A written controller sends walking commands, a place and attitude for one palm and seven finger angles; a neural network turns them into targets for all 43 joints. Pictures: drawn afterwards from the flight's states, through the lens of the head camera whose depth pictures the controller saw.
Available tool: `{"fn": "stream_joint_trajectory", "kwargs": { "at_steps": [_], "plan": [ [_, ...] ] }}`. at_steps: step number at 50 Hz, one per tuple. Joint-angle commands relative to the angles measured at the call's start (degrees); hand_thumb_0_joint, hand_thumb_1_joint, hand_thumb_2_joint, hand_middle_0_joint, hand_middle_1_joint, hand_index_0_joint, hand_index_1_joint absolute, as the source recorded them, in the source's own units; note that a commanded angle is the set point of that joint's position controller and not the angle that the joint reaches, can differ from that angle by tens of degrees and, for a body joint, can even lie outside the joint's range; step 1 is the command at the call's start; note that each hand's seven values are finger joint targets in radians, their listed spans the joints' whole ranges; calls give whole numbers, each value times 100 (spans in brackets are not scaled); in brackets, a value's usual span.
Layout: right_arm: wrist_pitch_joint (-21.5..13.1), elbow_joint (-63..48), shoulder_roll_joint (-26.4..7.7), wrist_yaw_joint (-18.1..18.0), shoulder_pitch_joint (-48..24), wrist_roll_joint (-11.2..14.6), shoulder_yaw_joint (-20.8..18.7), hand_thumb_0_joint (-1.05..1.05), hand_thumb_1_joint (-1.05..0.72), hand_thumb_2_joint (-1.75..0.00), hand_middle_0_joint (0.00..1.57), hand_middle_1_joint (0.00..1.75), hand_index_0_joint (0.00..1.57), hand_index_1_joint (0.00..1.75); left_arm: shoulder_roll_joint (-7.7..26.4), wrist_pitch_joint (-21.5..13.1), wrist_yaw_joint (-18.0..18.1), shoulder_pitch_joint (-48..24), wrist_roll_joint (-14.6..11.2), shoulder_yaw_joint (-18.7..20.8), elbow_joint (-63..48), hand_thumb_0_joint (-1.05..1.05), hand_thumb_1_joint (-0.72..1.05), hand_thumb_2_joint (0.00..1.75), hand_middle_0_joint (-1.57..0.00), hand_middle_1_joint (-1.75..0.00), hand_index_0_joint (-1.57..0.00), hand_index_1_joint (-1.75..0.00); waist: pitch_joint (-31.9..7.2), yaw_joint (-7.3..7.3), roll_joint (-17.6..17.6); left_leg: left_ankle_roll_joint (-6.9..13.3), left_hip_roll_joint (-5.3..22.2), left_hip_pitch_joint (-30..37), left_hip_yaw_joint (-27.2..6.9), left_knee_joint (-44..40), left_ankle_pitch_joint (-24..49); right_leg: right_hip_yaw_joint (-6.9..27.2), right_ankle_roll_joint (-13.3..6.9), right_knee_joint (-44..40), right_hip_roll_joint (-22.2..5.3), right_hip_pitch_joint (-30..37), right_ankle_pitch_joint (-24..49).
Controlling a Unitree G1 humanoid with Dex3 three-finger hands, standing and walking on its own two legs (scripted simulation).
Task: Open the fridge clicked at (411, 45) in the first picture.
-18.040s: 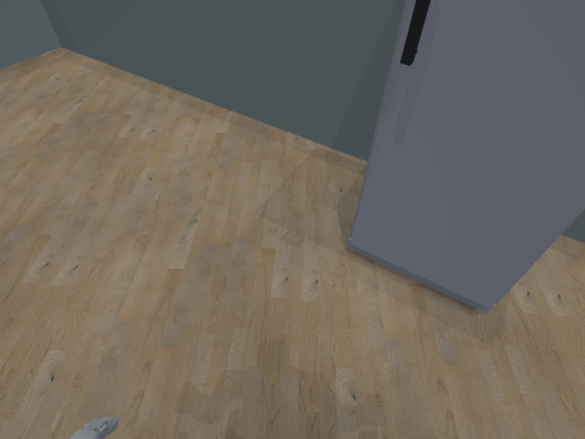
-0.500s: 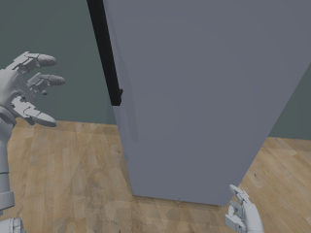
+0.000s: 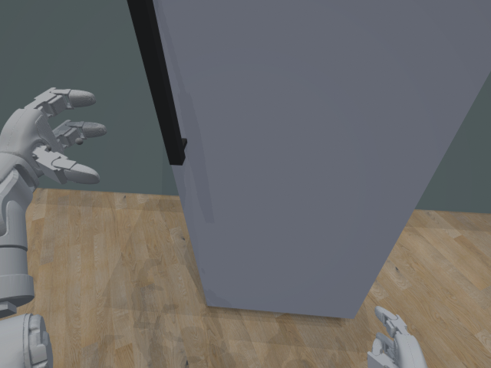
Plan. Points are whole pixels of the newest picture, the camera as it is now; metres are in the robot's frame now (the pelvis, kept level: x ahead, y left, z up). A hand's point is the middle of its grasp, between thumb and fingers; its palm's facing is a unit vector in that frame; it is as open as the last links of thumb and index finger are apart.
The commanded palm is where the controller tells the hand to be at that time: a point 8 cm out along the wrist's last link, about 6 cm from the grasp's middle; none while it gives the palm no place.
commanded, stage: move the hooked fingers beside the handle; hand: left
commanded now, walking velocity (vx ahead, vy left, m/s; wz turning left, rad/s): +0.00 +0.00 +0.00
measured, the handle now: (166, 86) +0.48 +0.18 +0.26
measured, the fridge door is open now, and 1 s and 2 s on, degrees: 0 0 0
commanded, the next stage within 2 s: feel for the door with the fingertips in 1.60 s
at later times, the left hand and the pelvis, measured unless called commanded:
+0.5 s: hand (120, 114) +0.42 +0.24 +0.24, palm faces +0.02 -1.00 -0.02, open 14.0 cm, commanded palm +0.39 +0.29 +0.24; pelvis +0.01 +0.01 +0.00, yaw -1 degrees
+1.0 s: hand (116, 117) +0.42 +0.25 +0.23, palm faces +0.04 -1.00 -0.03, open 14.0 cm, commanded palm +0.39 +0.29 +0.24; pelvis +0.02 +0.00 +0.00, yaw -1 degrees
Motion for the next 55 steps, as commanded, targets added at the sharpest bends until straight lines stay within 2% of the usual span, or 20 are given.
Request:
{"fn": "stream_joint_trajectory", "kwargs": {
  "at_steps": [1, 7, 9, 10, 13, 14, 18, 19, 23, 24, 27, 28, 31, 34, 38, 39, 43, 44, 49, 55],
  "plan": [
    [-321, -903, -686, -72, -786, -57, -252, 0, -90, -90, 20, 30, 20, 30, 1709, -753, -116, -2851, -222, 470, -1193, 0, -50, 30, -30, -120, -30, -120, -1337, -127, -2, 253, -109, 1736, -235, -74, 567, 252, 49, -555, -13, -1003, 1536],
    [-328, -718, -722, -102, -607, -53, -263, 0, -90, -90, 20, 30, 20, 30, 1430, -745, 53, -3337, -39, 84, -223, 0, -50, 30, -30, -120, -30, -120, -946, -222, 319, 213, -66, 1519, -282, -194, 36, 223, 28, -626, -14, -1355, 820],
    [-316, -704, -753, -98, -558, -60, -291, 0, -90, -90, 20, 30, 20, 30, 1541, -760, 129, -3522, 35, 78, -115, 0, -50, 30, -30, -120, -30, -120, -1054, -230, 305, 229, -56, 1533, -284, -182, 75, 243, 18, -647, -24, -1309, 847],
    [-315, -719, -742, -100, -543, -66, -285, 0, -90, -90, 20, 30, 20, 30, 1314, -775, 144, -3653, 62, -143, -136, 0, -50, 30, -30, -120, -30, -120, -1135, -266, 307, 219, -54, 1577, -305, -187, 95, 219, 11, -602, -24, -1305, 864],
    [-310, -720, -759, -84, -416, -91, -316, 0, -90, -90, 20, 30, 20, 30, 1439, -940, 204, -3676, 48, -37, -76, 0, -50, 30, -30, -120, -30, -120, -1399, -243, 59, 241, -37, 1674, -319, -151, 261, 207, -5, -597, -5, -1170, 999],
    [-304, -735, -770, -85, -430, -96, -318, 0, -90, -90, 20, 30, 20, 30, 1481, -975, 204, -3782, 57, 0, -139, 0, -50, 30, -30, -120, -30, -120, -1514, -228, 180, 237, -34, 1719, -330, -151, 344, 227, -14, -559, -5, -1127, 1098],
    [-301, -669, -774, -73, -268, -120, -336, 0, -90, -90, 20, 30, 20, 30, 1511, -1126, 250, -3756, 47, 98, 256, 0, -50, 30, -30, -120, -30, -120, -1529, -217, -138, 260, -24, 1683, -277, -121, 490, 208, 2, -541, 19, -1076, 1268],
    [-278, -646, -806, -65, -232, -127, -344, 0, -90, -90, 20, 30, 20, 30, 1746, -1117, 285, -3774, 89, 301, 362, 0, -50, 30, -30, -120, -30, -120, -1519, -170, -115, 251, -21, 1577, -281, -148, 505, 225, 2, -518, 10, -1004, 1341],
    [-203, -683, -788, -36, -129, -113, -374, 0, -90, -90, 20, 30, 20, 30, 1575, -1110, 370, -3753, 191, 133, 527, 0, -50, 30, -30, -120, -30, -120, -1505, -187, -35, 245, -7, 1557, -196, -132, 649, 205, 13, -490, 13, -997, 1430],
    [-201, -682, -802, -21, -147, -126, -376, 0, -90, -90, 20, 30, 20, 30, 1592, -1117, 392, -3926, 239, 113, 423, 0, -50, 30, -30, -120, -30, -120, -1508, -196, 219, 233, 0, 1598, -225, -129, 683, 229, -3, -469, 11, -1043, 1480],
    [-159, -679, -836, -17, -20, -146, -418, 0, -90, -90, 20, 30, 20, 30, 1767, -1151, 387, -3804, 264, 306, 490, 0, -50, 30, -30, -120, -30, -120, -1612, -197, 112, 243, 10, 1637, -214, -79, 868, 241, -2, -444, 28, -982, 1696],
    [-139, -714, -837, -16, 13, -146, -432, 0, -90, -90, 20, 30, 20, 30, 1819, -1217, 366, -3681, 210, 368, 442, 0, -50, 30, -30, -120, -30, -120, -1721, -184, -187, 276, -4, 1598, -164, -43, 1014, 219, 15, -437, 39, -805, 1884],
    [-128, -683, -844, -26, 33, -136, -455, 0, -90, -90, 20, 30, 20, 30, 1683, -1263, 251, -4018, 195, 233, 361, 0, -50, 30, -30, -120, -30, -120, -1747, -277, 9, 282, -14, 1701, -130, 15, 1134, 259, 31, -379, 33, -909, 2126],
    [-101, -736, -850, -2, 17, -126, -456, 0, -90, -90, 20, 30, 20, 30, 1811, -1263, 195, -3696, 188, 366, 229, 0, -50, 30, -30, -120, -30, -120, -1792, -190, 193, 269, -13, 1775, -153, 55, 1326, 247, -1, -337, 42, -852, 2246],
    [-56, -733, -835, -3, 33, -91, -473, 0, -90, -90, 20, 30, 20, 30, 1398, -1084, 131, -3592, 118, 20, 423, 0, -50, 30, -30, -120, -30, -120, -1503, -289, 128, 284, -28, 1683, -103, 90, 1146, 217, 15, -389, 56, -1078, 2071],
    [-37, -719, -874, -6, 32, -100, -483, 0, -90, -90, 20, 30, 20, 30, 1639, -1036, 140, -3667, 137, 209, 425, 0, -50, 30, -30, -120, -30, -120, -1528, -275, 47, 276, -17, 1639, -149, 78, 1103, 223, 15, -377, 54, -1076, 2058],
    [-4, -772, -849, -8, 10, -100, -477, 0, -90, -90, 20, 30, 20, 30, 1724, -1072, 161, -3650, 104, 282, 278, 0, -50, 30, -30, -120, -30, -120, -1659, -256, -84, 290, -50, 1614, -115, 138, 1205, 237, 24, -326, 34, -954, 2236],
    [-11, -789, -857, -3, -31, -110, -469, 0, -90, -90, 20, 30, 20, 30, 1835, -1113, 177, -3834, 133, 347, 107, 0, -50, 30, -30, -120, -30, -120, -1775, -234, 97, 284, -45, 1675, -148, 133, 1249, 265, 16, -301, 33, -938, 2264],
    [-39, -809, -806, -12, -121, -118, -434, 0, -90, -90, 20, 30, 20, 30, 1632, -1269, 232, -4043, 106, 195, -269, 0, -50, 30, -30, -120, -30, -120, -1888, -284, 265, 274, -26, 1915, -181, 161, 1363, 254, 1, -299, 46, -967, 2293],
    [79, -676, -848, -47, -80, -68, -412, 0, -90, -90, 20, 30, 20, 30, 1514, -871, 152, -3693, 112, 65, 969, 0, -50, 30, -30, -120, -30, -120, -1165, -328, -202, 270, -38, 1303, -128, 87, 736, 260, 59, -392, 12, -1230, 1897]
  ]
}}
